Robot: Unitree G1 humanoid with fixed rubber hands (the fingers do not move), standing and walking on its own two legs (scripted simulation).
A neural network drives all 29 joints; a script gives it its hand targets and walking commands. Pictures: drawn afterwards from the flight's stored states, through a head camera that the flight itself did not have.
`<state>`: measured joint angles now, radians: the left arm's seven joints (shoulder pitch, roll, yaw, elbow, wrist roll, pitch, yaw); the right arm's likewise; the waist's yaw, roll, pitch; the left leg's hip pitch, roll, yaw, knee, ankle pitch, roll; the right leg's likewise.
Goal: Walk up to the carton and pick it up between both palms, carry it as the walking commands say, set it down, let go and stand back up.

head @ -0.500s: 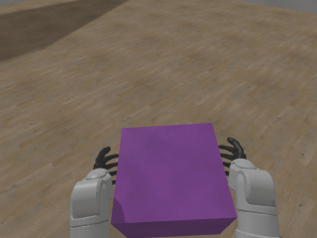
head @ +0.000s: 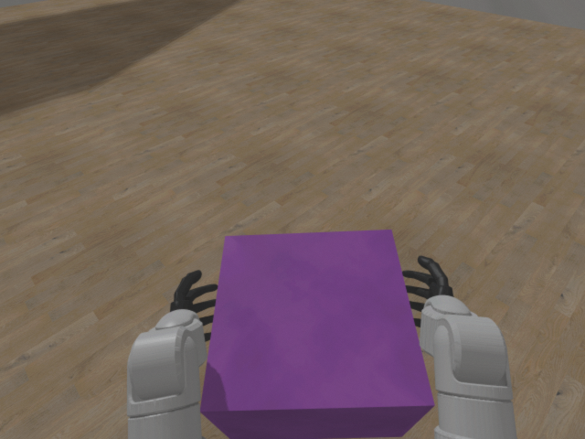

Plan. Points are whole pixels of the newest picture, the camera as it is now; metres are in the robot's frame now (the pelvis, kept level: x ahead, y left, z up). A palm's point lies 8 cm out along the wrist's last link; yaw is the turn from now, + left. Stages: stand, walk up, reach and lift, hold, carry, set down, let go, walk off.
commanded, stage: carry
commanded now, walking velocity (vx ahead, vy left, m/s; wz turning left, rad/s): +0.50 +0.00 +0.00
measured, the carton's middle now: (312, 334) +0.29 +0.00 +0.00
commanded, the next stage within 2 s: none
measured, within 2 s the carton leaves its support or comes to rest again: neither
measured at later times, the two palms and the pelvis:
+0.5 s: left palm (240, 202) +0.51 +0.11 +0.07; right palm (416, 194) +0.53 -0.21 +0.06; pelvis +0.23 -0.06 +0.00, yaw +2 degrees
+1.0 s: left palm (244, 114) +0.87 +0.13 +0.06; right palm (368, 106) +0.88 -0.19 +0.07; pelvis +0.59 -0.03 -0.01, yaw +0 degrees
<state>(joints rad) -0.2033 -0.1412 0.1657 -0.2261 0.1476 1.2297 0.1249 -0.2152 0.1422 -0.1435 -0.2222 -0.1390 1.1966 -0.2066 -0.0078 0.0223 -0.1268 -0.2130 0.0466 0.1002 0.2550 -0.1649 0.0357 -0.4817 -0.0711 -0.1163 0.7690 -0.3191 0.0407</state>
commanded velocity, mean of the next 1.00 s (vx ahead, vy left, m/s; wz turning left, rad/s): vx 0.37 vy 0.00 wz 0.00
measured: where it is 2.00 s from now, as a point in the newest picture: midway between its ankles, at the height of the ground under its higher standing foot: (300, 326)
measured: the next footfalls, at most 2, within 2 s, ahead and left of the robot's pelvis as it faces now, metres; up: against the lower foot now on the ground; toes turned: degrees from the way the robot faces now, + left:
right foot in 0.22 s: +0.19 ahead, -0.16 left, +0.00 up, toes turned -10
left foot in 0.66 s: +0.52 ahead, +0.08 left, +0.00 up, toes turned +10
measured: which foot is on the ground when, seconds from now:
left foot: down 0.00-0.24, up 0.26-0.64, down 0.66-1.00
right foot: up 0.00-0.20, down 0.22-0.68, up 0.70-1.00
